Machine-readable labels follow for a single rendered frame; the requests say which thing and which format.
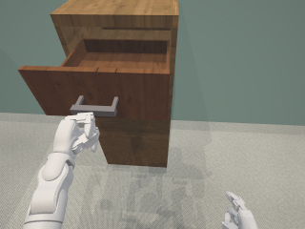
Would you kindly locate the drawer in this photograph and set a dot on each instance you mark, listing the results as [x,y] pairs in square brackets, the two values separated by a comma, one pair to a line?
[134,70]

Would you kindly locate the left robot hand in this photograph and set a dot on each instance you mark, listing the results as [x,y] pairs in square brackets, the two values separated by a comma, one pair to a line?
[70,140]

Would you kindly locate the right robot hand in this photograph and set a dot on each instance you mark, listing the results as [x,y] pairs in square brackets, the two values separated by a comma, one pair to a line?
[242,217]

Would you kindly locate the left robot forearm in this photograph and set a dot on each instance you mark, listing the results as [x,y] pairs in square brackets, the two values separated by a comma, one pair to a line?
[49,201]

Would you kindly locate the handle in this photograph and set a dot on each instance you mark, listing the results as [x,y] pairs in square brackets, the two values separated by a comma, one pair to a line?
[110,111]

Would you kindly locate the cabinet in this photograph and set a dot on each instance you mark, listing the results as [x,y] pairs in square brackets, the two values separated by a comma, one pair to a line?
[125,141]

